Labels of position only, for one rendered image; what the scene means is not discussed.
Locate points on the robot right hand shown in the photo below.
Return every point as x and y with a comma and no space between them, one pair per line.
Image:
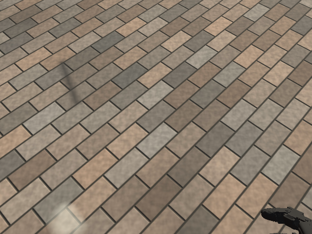
290,217

